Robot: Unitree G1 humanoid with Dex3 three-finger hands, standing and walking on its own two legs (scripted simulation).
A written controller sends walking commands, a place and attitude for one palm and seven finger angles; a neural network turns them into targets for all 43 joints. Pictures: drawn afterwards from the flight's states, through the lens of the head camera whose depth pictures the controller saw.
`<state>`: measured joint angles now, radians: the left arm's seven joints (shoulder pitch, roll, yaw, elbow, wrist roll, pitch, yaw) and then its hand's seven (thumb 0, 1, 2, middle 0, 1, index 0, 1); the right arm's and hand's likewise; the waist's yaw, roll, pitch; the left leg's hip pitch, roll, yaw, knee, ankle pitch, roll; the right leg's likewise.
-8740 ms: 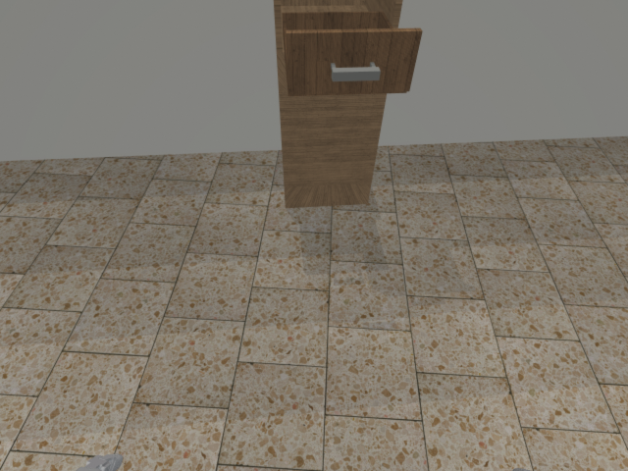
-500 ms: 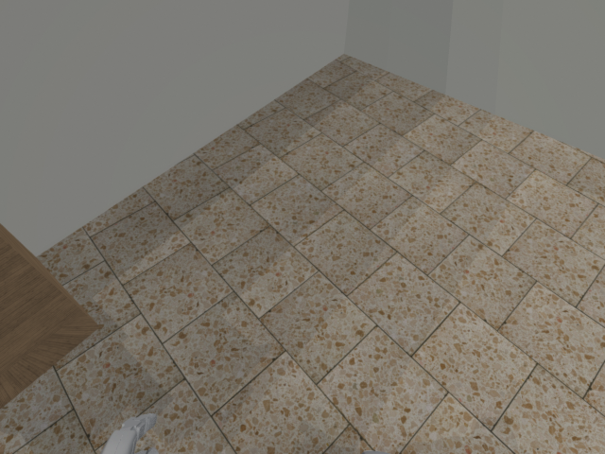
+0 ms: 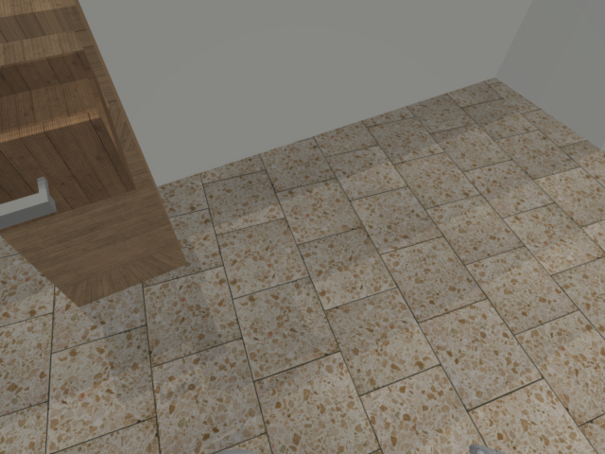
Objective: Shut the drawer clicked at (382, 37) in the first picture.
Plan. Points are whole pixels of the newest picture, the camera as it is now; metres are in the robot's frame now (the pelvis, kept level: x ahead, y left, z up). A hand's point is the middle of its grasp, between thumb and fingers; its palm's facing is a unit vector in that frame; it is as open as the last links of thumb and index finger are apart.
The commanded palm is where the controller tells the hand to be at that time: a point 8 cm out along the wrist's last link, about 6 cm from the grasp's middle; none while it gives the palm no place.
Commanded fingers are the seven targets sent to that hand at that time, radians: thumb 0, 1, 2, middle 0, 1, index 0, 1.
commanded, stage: turn to face it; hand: left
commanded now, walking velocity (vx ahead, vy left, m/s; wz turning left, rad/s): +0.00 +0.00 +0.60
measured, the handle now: (5, 204) +0.41 +0.49 +0.04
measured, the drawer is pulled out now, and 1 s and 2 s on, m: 0.29 0.29 0.29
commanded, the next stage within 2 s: take the last steps up to it in 1.02 s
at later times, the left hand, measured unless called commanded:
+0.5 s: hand out of the picture +0.08 +0.22 -0.13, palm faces +0.28 -0.92 -0.28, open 7.4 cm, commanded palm none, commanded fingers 0.00 0.90 0.90 -0.20 -0.30 -0.20 -0.30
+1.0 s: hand out of the picture -0.14 +0.20 -0.18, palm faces +0.57 -0.78 -0.26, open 7.4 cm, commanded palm none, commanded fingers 0.00 0.90 0.90 -0.20 -0.30 -0.20 -0.30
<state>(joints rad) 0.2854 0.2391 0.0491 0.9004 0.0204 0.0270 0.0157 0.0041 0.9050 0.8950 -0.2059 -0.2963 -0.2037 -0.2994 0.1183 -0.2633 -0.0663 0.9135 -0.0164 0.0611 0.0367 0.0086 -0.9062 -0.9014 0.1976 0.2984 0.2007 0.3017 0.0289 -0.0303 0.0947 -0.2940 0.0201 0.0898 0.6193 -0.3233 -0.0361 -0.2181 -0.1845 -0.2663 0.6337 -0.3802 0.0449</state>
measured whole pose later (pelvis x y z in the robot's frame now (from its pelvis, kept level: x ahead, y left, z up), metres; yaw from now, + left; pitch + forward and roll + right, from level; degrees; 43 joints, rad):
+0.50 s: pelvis +0.00 -0.02 +0.00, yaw +16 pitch +0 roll +0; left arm 0.14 0.23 0.04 0.82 0.00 0.03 0.02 0.00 0.91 0.90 -0.20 -0.30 -0.20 -0.30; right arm 0.24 -0.23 -0.07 0.92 -0.02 0.06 0.02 0.01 -0.90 -0.90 0.20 0.30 0.21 0.30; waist -0.03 0.03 0.05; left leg -0.33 -0.09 -0.16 0.57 -0.23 0.01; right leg -0.28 -0.02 0.00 0.58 -0.32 0.06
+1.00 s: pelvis -0.03 +0.01 +0.00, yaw +32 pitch -1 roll +0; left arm 0.29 0.27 0.06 0.96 0.01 0.07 0.03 0.01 0.91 0.90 -0.20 -0.30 -0.20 -0.30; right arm 0.12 -0.23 -0.05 0.92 -0.02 0.03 0.02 0.01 -0.91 -0.90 0.20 0.30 0.20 0.30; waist 0.04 -0.05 0.08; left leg -0.27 0.00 0.06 0.63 -0.33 0.03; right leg -0.36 -0.14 -0.10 0.90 -0.53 0.06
